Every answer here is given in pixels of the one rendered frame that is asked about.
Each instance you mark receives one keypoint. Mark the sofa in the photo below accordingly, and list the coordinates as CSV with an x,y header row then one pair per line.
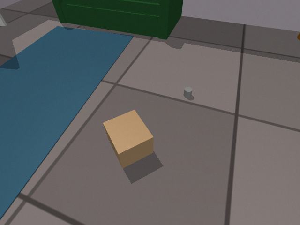
x,y
154,18

